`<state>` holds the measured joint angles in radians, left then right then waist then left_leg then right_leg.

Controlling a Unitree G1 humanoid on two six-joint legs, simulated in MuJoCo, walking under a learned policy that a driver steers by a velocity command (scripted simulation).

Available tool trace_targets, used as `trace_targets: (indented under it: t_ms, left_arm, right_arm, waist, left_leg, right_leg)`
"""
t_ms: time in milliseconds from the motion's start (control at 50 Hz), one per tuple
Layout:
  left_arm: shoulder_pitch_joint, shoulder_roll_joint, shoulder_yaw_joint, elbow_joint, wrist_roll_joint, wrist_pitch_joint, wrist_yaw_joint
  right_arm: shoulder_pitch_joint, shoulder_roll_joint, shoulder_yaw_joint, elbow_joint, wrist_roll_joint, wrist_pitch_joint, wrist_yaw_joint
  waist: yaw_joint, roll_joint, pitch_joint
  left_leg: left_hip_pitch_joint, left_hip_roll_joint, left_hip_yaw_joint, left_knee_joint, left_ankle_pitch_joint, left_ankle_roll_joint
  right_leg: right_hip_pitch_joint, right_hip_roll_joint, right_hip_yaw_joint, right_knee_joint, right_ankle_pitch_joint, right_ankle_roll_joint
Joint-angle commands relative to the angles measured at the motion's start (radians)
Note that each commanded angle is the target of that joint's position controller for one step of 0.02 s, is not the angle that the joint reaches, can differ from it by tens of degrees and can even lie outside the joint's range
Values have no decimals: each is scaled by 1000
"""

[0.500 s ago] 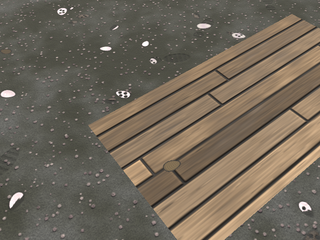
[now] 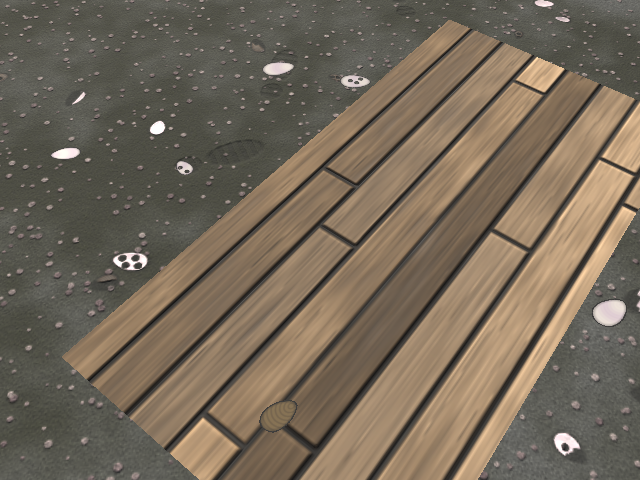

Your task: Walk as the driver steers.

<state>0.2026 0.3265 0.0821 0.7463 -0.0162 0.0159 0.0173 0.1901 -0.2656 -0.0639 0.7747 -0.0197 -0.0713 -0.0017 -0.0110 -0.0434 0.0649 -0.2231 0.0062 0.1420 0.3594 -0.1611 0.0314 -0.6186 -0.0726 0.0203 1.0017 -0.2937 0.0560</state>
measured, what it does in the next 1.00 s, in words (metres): walks ahead, turning right: right foot, then left foot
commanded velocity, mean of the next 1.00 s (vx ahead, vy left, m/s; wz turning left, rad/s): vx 0.08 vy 0.00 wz -0.35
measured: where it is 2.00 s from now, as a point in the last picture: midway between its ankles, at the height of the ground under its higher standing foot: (369, 401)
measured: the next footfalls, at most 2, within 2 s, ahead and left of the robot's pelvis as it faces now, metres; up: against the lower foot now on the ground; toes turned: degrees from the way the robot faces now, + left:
right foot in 0.22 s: +0.13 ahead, -0.14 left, +0.00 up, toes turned -18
left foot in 0.62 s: +0.19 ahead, +0.10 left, +0.00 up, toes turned -20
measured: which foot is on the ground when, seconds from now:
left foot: down 0.00-0.22, up 0.24-0.60, down 0.62-1.00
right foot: up 0.00-0.20, down 0.22-1.00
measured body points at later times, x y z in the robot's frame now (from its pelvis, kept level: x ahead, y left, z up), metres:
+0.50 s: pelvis +0.08 -0.03 -0.01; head +0.13 -0.06 +0.44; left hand +0.32 +0.21 -0.09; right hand +0.17 -0.34 -0.12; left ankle +0.15 +0.12 -0.70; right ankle +0.12 -0.13 -0.74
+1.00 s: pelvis +0.13 -0.03 -0.02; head +0.12 -0.03 +0.43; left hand +0.32 +0.20 -0.12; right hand +0.15 -0.31 -0.14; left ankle +0.15 +0.11 -0.74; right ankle +0.08 -0.13 -0.74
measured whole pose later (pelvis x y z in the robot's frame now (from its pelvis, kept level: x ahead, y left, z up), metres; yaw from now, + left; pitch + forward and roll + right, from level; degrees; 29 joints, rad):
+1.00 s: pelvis +0.13 -0.03 -0.02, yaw -19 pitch -1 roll +0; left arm 0.27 0.26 0.06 0.76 -0.01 -0.02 0.00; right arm 0.23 -0.26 -0.03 0.81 0.02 -0.02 -0.01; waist 0.01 0.03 -0.01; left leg -0.22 0.02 -0.01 0.60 -0.37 0.00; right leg -0.25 0.01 0.02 0.61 -0.36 -0.04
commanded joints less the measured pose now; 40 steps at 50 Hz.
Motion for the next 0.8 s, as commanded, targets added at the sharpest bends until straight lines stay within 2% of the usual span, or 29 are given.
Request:
trace_targets:
  t_ms: [20,100,160,180,200,220,240,260,280,300,320,340,380,460,540,560,600,620,640,660,680,700,720,740,760,780,800]
  left_arm:
    - [59,17,2,-64,6,3,-16]
    - [-31,38,11,-120,7,12,-43]
    - [-49,58,25,-154,7,26,-54]
    - [-25,62,30,-153,8,26,-54]
    - [30,95,46,-141,13,24,-45]
    - [107,210,81,-139,15,21,-21]
    - [94,291,86,-168,35,15,-10]
    - [108,214,65,-171,34,-2,-23]
    - [60,188,56,-173,26,-15,-26]
    - [13,160,51,-170,9,-19,-22]
    - [-30,138,43,-177,-1,-13,-14]
    - [-60,134,38,-186,5,-7,-6]
    - [-68,142,41,-194,18,-1,2]
    - [-68,143,42,-191,15,3,14]
    - [-62,128,30,-175,24,11,4]
    - [-65,122,25,-172,24,13,1]
    - [-82,99,11,-165,17,17,0]
    - [-46,73,1,-150,19,14,0]
    - [-10,33,-11,-146,34,8,0]
    - [-13,34,-7,-172,28,1,0]
    - [-33,87,4,-153,37,-2,5]
    - [-46,100,13,-145,31,-2,5]
    - [-49,73,9,-129,33,3,8]
    - [-55,54,4,-128,39,6,7]
    - [-53,27,-3,-120,37,8,3]
    - [-54,17,-8,-115,35,8,0]
    - [-41,12,-12,-105,36,10,-1]
  right_arm:
    - [-96,-155,-38,-70,8,-5,-21]
    - [-72,-189,-50,-46,28,22,-20]
    - [-73,-209,-59,-37,51,39,-15]
    - [-81,-205,-59,-35,59,43,-16]
    - [-46,-185,-56,-20,57,45,-15]
    - [-6,-153,-46,-27,26,42,-12]
    - [1,-102,-22,-73,-17,41,-10]
    - [-49,-140,-31,-62,0,44,-5]
    - [-83,-156,-35,-73,29,49,-5]
    - [-83,-147,-36,-62,27,53,-15]
    - [-95,-158,-40,-61,14,58,-27]
    - [-90,-159,-43,-61,11,64,-30]
    - [-65,-134,-37,-57,15,68,-30]
    - [-63,-108,-23,-48,19,73,-27]
    - [-76,-118,-24,-58,25,74,-14]
    - [-71,-117,-24,-59,24,70,-9]
    - [-27,-99,-20,-45,19,59,2]
    - [-18,-113,-20,-47,4,55,5]
    - [-1,-179,-29,-57,-16,52,1]
    - [-55,-200,-28,-45,-28,53,0]
    - [-126,-137,-11,-79,-28,46,-1]
    - [-141,-127,-8,-78,-19,41,-4]
    - [-139,-142,-10,-72,-7,39,-6]
    - [-140,-142,-9,-65,8,36,-8]
    - [-125,-132,-2,-55,12,36,-10]
    - [-94,-123,1,-44,12,37,-8]
    - [-58,-104,7,-33,5,35,-4]
  waist:
    - [34,134,-125]
    - [2,126,-115]
    - [11,138,-106]
    - [31,130,-113]
    - [52,86,-145]
    - [63,-100,-210]
    - [25,-293,-265]
    - [86,-138,-365]
    - [69,-89,-294]
    - [42,-32,-241]
    - [29,-21,-203]
    - [5,-39,-193]
    - [-8,-65,-206]
    - [9,-82,-227]
    - [34,-118,-190]
    - [32,-118,-180]
    - [-3,-106,-164]
    - [-1,-69,-157]
    - [27,88,-166]
    - [82,288,-116]
    - [57,257,-100]
    - [53,234,-93]
    - [51,214,-96]
    - [45,219,-90]
    - [48,209,-95]
    - [42,192,-99]
    - [31,178,-134]
  left_leg:
    - [27,269,-64,-127,490,184]
    - [103,294,-32,-76,436,165]
    - [151,318,-38,24,418,132]
    - [146,300,-16,94,421,102]
    - [112,248,20,223,418,55]
    - [-53,157,73,474,195,-30]
    - [-383,-15,21,791,-526,-116]
    - [-407,-10,-186,904,-556,-106]
    - [-440,12,-204,914,-480,-88]
    - [-453,34,-209,857,-401,-79]
    - [-443,44,-213,796,-341,-82]
    - [-380,35,-205,764,-298,-86]
    - [-324,7,-199,677,-257,-97]
    - [-231,1,-201,500,-194,-111]
    - [-154,2,-188,383,-192,-97]
    - [-133,0,-182,333,-184,-88]
    - [-17,-8,-155,125,-55,-56]
    - [51,34,-193,46,26,-31]
    - [105,203,-364,-18,130,27]
    - [-28,315,-506,-59,130,163]
    - [-89,312,-504,-85,83,197]
    - [-75,269,-456,-70,56,167]
    - [-51,226,-408,-49,48,133]
    - [-34,208,-383,-27,75,112]
    - [-28,185,-349,-2,122,93]
    - [-17,159,-322,17,135,71]
    - [-9,136,-304,18,22,49]
  right_leg:
    - [121,-30,3,-131,158,-7]
    - [143,-12,-32,-270,150,-36]
    - [168,12,-60,-367,71,-75]
    - [227,35,-79,-449,118,-95]
    - [348,66,-73,-539,244,-127]
    - [557,-71,135,-572,695,-201]
    - [736,-312,509,-563,935,-441]
    - [720,-312,515,-593,834,-473]
    - [664,-261,411,-604,741,-420]
    - [608,-202,348,-614,607,-353]
    - [547,-175,325,-630,524,-318]
    - [470,-147,299,-646,504,-306]
    - [436,-125,290,-654,502,-305]
    - [408,-111,284,-645,385,-291]
    - [364,-110,333,-644,224,-279]
    - [361,-109,347,-634,204,-272]
    - [324,-77,340,-596,167,-229]
    - [288,-40,319,-568,109,-180]
    - [229,51,227,-418,-32,-113]
    - [216,134,104,-385,-173,-69]
    - [283,96,104,-310,-183,-38]
    - [291,96,92,-304,-136,-33]
    - [304,90,79,-341,-95,-25]
    - [323,77,77,-388,-36,-17]
    - [366,71,70,-449,20,-16]
    - [403,69,67,-511,102,-19]
    - [454,65,65,-531,141,-25]
Keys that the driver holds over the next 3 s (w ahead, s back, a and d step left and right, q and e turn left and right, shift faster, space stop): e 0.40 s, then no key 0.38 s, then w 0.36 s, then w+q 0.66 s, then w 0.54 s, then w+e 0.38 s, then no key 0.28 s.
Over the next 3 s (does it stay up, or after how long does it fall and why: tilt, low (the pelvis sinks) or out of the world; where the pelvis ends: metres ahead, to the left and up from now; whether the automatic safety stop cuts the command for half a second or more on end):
stays up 1.15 -0.08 -0.02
